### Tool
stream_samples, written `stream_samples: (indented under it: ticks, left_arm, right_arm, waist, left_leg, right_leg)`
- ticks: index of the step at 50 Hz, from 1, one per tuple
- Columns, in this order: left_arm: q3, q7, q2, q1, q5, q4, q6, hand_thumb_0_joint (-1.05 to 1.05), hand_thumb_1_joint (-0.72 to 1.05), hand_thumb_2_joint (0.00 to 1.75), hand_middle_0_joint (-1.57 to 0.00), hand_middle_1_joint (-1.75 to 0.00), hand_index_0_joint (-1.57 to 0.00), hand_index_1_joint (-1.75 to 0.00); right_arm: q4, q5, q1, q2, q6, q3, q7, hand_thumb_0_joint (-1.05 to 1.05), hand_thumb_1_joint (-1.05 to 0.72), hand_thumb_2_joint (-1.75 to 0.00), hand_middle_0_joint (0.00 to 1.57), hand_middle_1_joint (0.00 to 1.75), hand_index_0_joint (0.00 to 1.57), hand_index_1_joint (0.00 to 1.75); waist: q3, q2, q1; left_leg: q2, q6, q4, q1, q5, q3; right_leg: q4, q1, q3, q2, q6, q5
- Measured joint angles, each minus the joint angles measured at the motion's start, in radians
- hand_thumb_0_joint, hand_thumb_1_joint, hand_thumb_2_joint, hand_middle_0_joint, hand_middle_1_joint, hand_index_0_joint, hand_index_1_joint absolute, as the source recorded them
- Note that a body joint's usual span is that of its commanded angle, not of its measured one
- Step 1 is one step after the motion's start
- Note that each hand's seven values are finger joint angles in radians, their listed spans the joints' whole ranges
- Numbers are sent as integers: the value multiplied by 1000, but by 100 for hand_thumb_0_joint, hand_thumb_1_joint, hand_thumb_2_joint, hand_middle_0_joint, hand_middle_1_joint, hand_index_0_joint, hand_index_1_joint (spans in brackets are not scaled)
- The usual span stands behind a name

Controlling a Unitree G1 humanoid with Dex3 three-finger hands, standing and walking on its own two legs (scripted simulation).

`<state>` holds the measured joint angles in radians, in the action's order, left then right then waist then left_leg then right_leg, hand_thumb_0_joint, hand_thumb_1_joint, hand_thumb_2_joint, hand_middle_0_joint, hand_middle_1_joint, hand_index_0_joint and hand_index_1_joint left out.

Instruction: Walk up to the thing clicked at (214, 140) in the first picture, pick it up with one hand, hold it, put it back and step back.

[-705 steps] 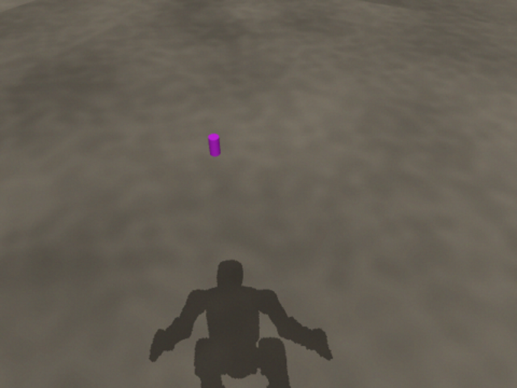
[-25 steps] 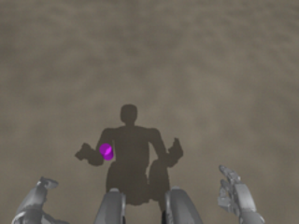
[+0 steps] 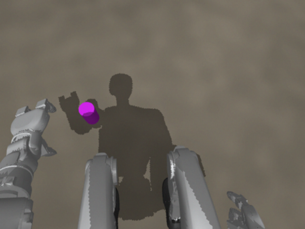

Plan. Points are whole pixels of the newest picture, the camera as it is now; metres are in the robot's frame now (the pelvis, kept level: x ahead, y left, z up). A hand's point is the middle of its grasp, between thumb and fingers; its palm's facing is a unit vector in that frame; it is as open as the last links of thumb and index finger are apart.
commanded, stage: rise first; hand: left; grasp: from above
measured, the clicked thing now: (89, 113) +0.53 +0.21 -0.39
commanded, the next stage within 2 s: none
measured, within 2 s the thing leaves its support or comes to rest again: neither
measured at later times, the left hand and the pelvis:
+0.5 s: hand (58, 121) +0.45 +0.27 -0.22, palm faces -0.46 -0.07 -0.89, open 13.9 cm; pelvis +0.00 +0.01 -0.06, yaw -2 degrees
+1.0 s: hand (64, 116) +0.47 +0.27 -0.25, palm faces -0.45 -0.02 -0.89, open 13.9 cm; pelvis +0.01 +0.01 -0.08, yaw -3 degrees
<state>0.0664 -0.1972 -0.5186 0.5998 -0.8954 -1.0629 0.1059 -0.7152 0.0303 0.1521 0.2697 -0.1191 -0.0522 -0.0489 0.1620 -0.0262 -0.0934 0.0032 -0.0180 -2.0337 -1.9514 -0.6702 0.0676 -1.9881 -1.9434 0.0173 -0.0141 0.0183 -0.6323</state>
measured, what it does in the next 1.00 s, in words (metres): lowers itself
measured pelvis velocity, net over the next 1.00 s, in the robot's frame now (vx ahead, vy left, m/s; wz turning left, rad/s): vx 0.01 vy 0.01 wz -0.05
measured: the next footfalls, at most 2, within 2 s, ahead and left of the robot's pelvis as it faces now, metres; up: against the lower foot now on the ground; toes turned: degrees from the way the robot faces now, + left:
none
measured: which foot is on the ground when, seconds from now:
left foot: down 0.00-1.00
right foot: down 0.00-1.00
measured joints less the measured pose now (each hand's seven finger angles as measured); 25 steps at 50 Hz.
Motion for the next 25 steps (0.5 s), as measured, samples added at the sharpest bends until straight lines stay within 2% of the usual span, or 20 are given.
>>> stream_samples:
  ticks: [8,14,19,25]
  left_arm:
    - [3,-53,-69,108,-122,-132,55,0,-47,98,-9,-105,-12,-103]
    - [2,-92,-99,172,-197,-193,67,0,-48,99,-10,-101,-12,-101]
    - [3,-115,-110,212,-247,-229,71,0,-48,99,-10,-99,-11,-99]
    - [5,-139,-124,251,-290,-269,81,0,-49,100,-10,-99,-11,-99]
  right_arm:
    - [-21,18,30,1,34,22,-12,1,-90,-91,20,30,20,30]
    - [-32,34,36,4,50,32,-26,0,-90,-91,20,30,20,30]
    - [-35,47,29,2,61,36,-38,0,-90,-91,20,30,20,30]
    - [-35,65,14,-4,68,44,-52,0,-90,-91,20,30,20,30]
  waist:
    - [-16,6,-54]
    - [-24,11,-80]
    - [-33,11,-93]
    - [-49,11,-103]
  left_leg:
    - [6,2,-90,-96,4,16]
    - [12,6,-142,-152,-1,24]
    - [15,9,-176,-186,-7,26]
    - [15,13,-209,-217,-13,28]
  right_leg:
    - [-74,-82,11,0,5,7]
    - [-116,-128,16,-2,10,2]
    - [-146,-158,17,-3,15,-5]
    - [-175,-188,17,-1,20,-8]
